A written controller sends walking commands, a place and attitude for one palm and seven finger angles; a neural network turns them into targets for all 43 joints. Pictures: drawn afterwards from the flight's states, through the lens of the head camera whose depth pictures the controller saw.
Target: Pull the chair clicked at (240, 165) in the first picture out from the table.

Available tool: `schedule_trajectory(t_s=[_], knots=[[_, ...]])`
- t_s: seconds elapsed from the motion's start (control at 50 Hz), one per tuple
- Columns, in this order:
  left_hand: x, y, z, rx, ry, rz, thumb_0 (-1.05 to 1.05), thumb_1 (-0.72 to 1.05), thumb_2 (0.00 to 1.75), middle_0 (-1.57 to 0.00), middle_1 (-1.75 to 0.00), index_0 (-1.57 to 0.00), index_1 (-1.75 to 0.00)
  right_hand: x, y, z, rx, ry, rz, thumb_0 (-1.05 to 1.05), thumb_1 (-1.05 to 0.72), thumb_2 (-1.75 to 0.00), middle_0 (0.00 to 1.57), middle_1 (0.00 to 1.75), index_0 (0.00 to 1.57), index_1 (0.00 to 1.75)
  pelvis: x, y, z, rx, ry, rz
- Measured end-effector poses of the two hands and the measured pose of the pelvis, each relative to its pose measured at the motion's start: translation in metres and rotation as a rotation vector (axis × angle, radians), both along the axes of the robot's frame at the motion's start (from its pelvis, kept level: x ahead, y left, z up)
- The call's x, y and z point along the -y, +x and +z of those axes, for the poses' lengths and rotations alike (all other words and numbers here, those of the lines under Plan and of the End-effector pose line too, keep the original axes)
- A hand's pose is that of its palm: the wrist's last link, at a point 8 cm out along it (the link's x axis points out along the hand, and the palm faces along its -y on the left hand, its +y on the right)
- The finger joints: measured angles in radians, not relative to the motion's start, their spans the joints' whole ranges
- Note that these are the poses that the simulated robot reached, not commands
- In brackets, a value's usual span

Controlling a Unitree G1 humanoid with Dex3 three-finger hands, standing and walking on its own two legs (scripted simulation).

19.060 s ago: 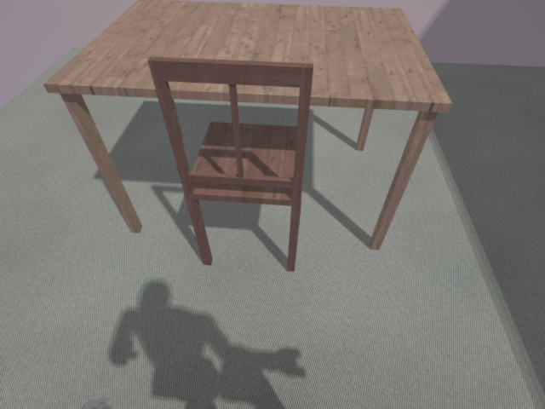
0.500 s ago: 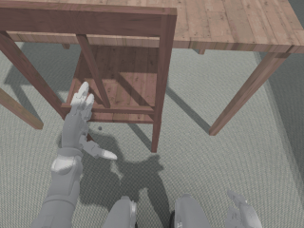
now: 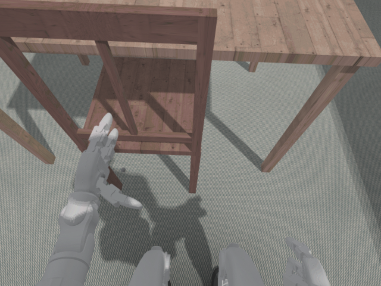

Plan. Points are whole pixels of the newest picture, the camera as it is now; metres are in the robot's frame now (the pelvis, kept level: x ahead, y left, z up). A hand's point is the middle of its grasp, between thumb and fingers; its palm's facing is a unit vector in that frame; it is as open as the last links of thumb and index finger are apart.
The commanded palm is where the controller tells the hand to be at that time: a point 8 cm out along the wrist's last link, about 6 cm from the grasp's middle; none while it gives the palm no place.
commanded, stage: aim the fingers beside a spindle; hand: left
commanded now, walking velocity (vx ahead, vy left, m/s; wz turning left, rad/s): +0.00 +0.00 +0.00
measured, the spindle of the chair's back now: (121, 97) +0.51 +0.18 +0.04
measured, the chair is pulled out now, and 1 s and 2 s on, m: -0.02 -0.02 -0.02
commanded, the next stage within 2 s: none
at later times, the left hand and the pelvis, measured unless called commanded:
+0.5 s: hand (127, 163) +0.35 +0.14 +0.03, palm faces -0.07 -1.00 -0.02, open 16.9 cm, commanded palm +0.33 +0.20 +0.03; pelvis +0.00 +0.01 +0.00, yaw -1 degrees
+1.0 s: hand (124, 166) +0.35 +0.15 +0.02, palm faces -0.02 -1.00 -0.06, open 16.9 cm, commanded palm +0.32 +0.20 +0.03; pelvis +0.00 +0.00 +0.00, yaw +0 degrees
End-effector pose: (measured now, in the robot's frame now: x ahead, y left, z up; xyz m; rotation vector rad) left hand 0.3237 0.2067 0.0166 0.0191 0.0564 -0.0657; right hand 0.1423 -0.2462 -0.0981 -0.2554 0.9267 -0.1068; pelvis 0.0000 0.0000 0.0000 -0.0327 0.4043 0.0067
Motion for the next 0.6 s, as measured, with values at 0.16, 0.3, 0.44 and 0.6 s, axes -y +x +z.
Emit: schedule_trajectory(t_s=[0.16, 0.3, 0.44, 0.6], knots=[[0.000, 0.003, 0.011, 0.071, 0.019, 0.024, -0.02, -0.50, 0.30, -0.07, -0.08, -0.06, -0.08, 0.002, -0.009, 0.001, 0.013, -0.013, -0.011, 0.01, -0.90, -0.89, 0.20, 0.30, 0.20, 0.30, -0.001, -0.006, -0.002, 0.006, 0.001, -0.007], [-0.012, 0.011, 0.003, 0.019, 0.018, 0.039, -0.02, -0.50, 0.30, -0.06, -0.08, -0.06, -0.08, -0.001, -0.016, -0.002, -0.010, -0.003, -0.008, 0.01, -0.90, -0.89, 0.20, 0.30, 0.20, 0.30, -0.002, -0.007, -0.002, -0.001, -0.001, -0.003], [0.009, 0.007, 0.002, 0.022, -0.010, -0.018, -0.02, -0.50, 0.30, -0.06, -0.08, -0.06, -0.08, -0.004, -0.017, -0.001, -0.014, -0.007, -0.022, 0.01, -0.90, -0.89, 0.20, 0.30, 0.20, 0.30, -0.007, -0.004, 0.000, -0.004, -0.003, -0.008], [-0.002, 0.014, 0.009, 0.046, 0.028, 0.044, -0.02, -0.50, 0.30, -0.07, -0.08, -0.06, -0.08, -0.009, -0.011, -0.001, -0.017, 0.014, -0.010, 0.01, -0.90, -0.89, 0.20, 0.30, 0.20, 0.30, -0.007, 0.000, 0.001, -0.006, 0.003, -0.011]])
